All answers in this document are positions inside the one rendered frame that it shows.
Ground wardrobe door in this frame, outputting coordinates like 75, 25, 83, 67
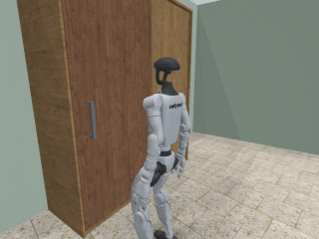
152, 0, 189, 155
61, 0, 153, 231

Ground robot left hand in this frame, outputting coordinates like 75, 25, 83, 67
133, 180, 151, 211

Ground humanoid robot head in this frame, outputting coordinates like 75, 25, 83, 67
154, 57, 180, 96

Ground robot left upper arm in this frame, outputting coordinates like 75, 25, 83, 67
143, 94, 164, 145

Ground robot right upper arm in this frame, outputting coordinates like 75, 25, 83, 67
179, 93, 191, 133

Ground robot right shin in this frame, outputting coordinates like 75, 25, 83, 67
154, 190, 173, 239

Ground robot right hand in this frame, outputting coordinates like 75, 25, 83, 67
170, 155, 185, 178

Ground handle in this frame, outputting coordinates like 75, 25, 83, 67
186, 89, 189, 109
86, 102, 97, 139

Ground robot left forearm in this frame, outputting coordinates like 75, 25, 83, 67
141, 134, 160, 183

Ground robot right forearm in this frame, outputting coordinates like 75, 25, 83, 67
176, 129, 191, 157

